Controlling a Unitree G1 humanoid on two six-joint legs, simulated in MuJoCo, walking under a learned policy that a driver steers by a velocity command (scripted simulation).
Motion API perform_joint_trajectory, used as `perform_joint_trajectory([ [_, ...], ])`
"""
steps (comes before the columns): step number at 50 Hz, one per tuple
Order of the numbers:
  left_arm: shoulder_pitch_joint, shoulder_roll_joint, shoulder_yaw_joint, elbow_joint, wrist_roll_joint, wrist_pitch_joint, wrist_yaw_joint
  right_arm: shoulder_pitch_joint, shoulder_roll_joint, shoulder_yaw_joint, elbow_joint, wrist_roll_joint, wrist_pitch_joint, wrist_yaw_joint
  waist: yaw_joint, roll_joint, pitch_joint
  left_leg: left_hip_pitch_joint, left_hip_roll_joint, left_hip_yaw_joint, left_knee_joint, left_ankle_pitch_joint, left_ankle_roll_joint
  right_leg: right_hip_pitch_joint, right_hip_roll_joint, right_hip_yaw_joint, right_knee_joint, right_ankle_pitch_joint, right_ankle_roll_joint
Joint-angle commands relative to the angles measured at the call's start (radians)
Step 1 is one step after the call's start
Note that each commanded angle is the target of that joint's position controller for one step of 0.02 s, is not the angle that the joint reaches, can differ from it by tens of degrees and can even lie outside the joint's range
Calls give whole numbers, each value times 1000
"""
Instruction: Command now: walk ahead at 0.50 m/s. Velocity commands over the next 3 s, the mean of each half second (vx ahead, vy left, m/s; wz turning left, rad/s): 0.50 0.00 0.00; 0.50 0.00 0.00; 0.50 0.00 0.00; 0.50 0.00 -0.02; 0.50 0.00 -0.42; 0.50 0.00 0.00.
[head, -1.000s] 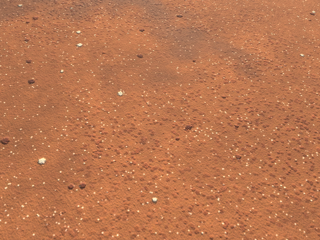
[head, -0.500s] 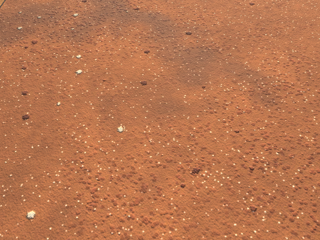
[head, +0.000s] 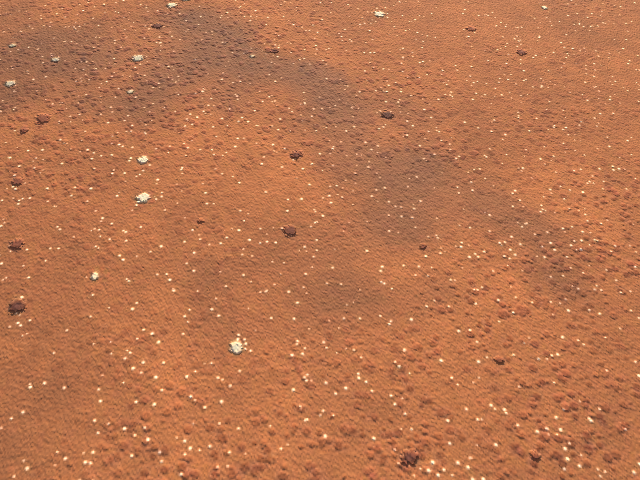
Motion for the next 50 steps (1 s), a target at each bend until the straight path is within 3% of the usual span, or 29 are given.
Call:
perform_joint_trajectory([
  [1, -12, 90, 28, -67, 7, -8, 6, 41, -93, -18, -27, -14, -15, -1, -8, 113, -75, 245, 266, -339, -290, 60, 169, -238, -110, 54, -12, 99, -3],
  [3, -18, 61, 24, -70, 12, 12, 8, 57, -114, -23, -12, -5, -21, -3, 6, 102, -50, 196, 262, -283, -333, 103, 182, -238, -122, 42, -82, 130, 13],
  [7, -144, 55, 24, -110, 23, 16, 7, 109, -149, -30, 17, -1, -16, -23, -18, 78, -5, 210, 240, -196, -372, 153, 170, -318, -121, 31, -300, 342, 45],
  [11, -279, 32, 12, -142, 17, 6, -7, 172, -157, -30, 49, 9, -10, -32, -63, 81, 23, 224, 206, -117, -377, 150, 137, -262, -77, -14, -516, 505, 46],
  [15, -379, 38, 6, -180, 8, -2, -28, 240, -164, -33, 92, 15, 9, -35, -90, 82, 52, 357, 258, -122, -327, 173, 134, -293, -58, -14, -611, 463, 27],
  [18, -360, 69, 13, -188, 6, -10, -42, 233, -182, -42, 102, 19, 25, -41, -54, 103, 32, 442, 297, -133, -247, 312, 110, -239, -37, -22, -651, 354, -12],
  [19, -302, 90, 23, -174, 8, -12, -42, 213, -190, -45, 98, 19, 30, -43, -17, 118, -4, 446, 290, -121, -181, 462, 98, -145, -9, -46, -661, 324, -29],
  [20, -173, 122, 43, -134, 11, -13, -38, 192, -181, -41, 94, 20, 36, -43, 52, 113, -80, 420, 250, -86, -37, 601, 76, 33, 23, -76, -682, 335, -54],
  [21, 10, 178, 67, -81, 19, -12, -30, 193, -150, -27, 80, 11, 37, -45, 119, 75, -209, 279, 196, -47, 196, 521, 45, 321, -38, -12, -643, 361, -99],
  [22, 140, 278, 93, -55, 32, -5, -23, 300, -46, 6, 62, 0, 20, -35, 101, -141, -366, -133, 44, 5, 596, 129, -33, 734, -295, 413, -669, 232, -253],
  [23, 153, 213, 71, -48, 17, 0, -25, 281, -53, 8, 75, 7, -3, -30, 111, -216, -423, -299, -24, -121, 772, -424, -39, 788, -364, 691, -829, 111, -295],
  [24, 75, 163, 52, -59, 12, -2, -24, 195, -142, -17, 50, 36, -22, -22, 106, -156, -282, -398, 42, -164, 851, -395, -17, 675, -333, 582, -853, 37, -246],
  [25, -7, 132, 42, -81, 17, -3, -22, 126, -150, -18, 31, 48, -30, -23, 83, -97, -177, -406, 97, -134, 826, -306, -3, 528, -296, 452, -877, 67, -213],
  [26, -71, 102, 33, -88, 26, -5, -25, 92, -142, -21, 27, 37, -28, -29, 53, -43, -94, -373, 135, -115, 758, -228, -5, 378, -258, 354, -918, 135, -197],
  [27, -109, 74, 24, -92, 36, -12, -27, 103, -134, -28, 33, 26, -17, -35, 16, -59, -65, -305, 168, -124, 696, -174, -6, 279, -224, 286, -949, 197, -179],
  [28, -123, 65, 21, -90, 39, -14, -29, 127, -110, -26, 42, 22, -3, -36, -7, -70, -56, -251, 178, -125, 666, -147, -12, 219, -206, 247, -978, 226, -177],
  [30, -105, 85, 25, -75, 33, -21, -27, 129, -78, -23, 41, 16, 16, -39, -23, -58, -38, -239, 187, -114, 606, -104, -29, 169, -197, 188, -1019, 295, -192],
  [34, -41, 119, 33, -44, 30, -19, -5, 4, -76, -24, -1, 3, 17, -37, -1, -27, 0, -324, 184, -105, 379, 108, -62, 202, -179, 101, -1047, 398, -185],
  [38, 27, 130, 34, -14, 18, -13, 5, -138, -50, -10, -36, 11, 8, -22, 46, -27, 29, -264, 138, -58, 156, 264, -64, 219, -149, 27, -1055, 389, -156],
  [42, 94, 139, 39, 27, 10, 6, 9, -229, -60, -3, -75, 19, 1, -1, 67, -26, 57, -298, 122, -68, 60, 216, -41, 362, -207, 34, -1002, 413, -150],
  [45, 80, 158, 49, 33, 7, 22, 14, -192, -98, -13, -78, 21, -7, 12, 23, -47, 27, -220, 95, -54, 26, 101, -3, 442, -241, 42, -912, 578, -124],
  [46, 57, 164, 51, 28, 6, 28, 15, -119, -122, -26, -60, 19, -9, 11, -23, -59, -20, -106, 64, -24, 13, 77, 16, 441, -226, 24, -825, 742, -109],
  [47, 47, 143, 43, 24, 8, 34, 16, 38, -162, -50, -8, 15, -8, 5, -95, -44, -113, 105, 35, 0, 3, 90, 43, 396, -173, -16, -647, 841, -84],
  [48, 62, 107, 26, 2, 24, 35, 17, 221, -233, -72, 34, 3, -7, -4, -150, 50, -260, 415, 183, -167, 39, 106, 102, 204, -113, -60, -349, 628, -50],
  [49, 183, -29, -14, -5, 30, 13, 4, 293, -312, -89, 61, 5, 0, -2, -89, 320, -384, 755, 408, -651, -72, -95, 273, -209, 85, -58, 13, 3, 22],
  [50, 124, 59, 4, 4, 9, -13, -2, 282, -212, -60, 55, 15, -1, -1, -122, 256, -388, 756, 408, -768, -171, -224, 263, -332, 63, 85, 147, -186, 10],
])
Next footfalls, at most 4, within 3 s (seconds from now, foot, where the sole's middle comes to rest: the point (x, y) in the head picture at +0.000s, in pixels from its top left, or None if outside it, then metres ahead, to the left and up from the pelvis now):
0.42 right None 0.41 -0.15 -0.77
0.96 left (286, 368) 0.72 0.09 -0.77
1.50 right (386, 263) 1.02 -0.15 -0.77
2.04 left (294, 175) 1.33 0.09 -0.77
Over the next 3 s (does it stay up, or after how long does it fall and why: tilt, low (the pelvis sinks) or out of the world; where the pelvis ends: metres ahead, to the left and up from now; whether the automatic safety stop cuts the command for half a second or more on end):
stays up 1.66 -0.16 0.00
